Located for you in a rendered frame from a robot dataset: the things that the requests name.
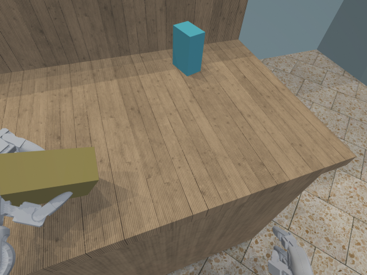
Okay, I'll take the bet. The left robot hand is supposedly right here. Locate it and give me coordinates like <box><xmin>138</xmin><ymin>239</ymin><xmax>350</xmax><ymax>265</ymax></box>
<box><xmin>0</xmin><ymin>128</ymin><xmax>73</xmax><ymax>227</ymax></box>

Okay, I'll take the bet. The table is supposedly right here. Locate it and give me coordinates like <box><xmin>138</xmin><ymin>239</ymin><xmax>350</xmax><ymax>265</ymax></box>
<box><xmin>0</xmin><ymin>0</ymin><xmax>356</xmax><ymax>275</ymax></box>

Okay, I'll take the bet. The sponge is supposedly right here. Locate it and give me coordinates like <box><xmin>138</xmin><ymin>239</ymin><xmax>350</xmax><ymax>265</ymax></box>
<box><xmin>0</xmin><ymin>147</ymin><xmax>99</xmax><ymax>207</ymax></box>

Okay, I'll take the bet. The left robot forearm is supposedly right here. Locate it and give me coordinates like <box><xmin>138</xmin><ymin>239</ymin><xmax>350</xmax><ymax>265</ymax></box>
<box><xmin>0</xmin><ymin>226</ymin><xmax>15</xmax><ymax>275</ymax></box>

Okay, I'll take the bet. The right robot hand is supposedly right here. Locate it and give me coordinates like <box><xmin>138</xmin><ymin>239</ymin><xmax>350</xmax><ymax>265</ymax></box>
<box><xmin>268</xmin><ymin>226</ymin><xmax>313</xmax><ymax>275</ymax></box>

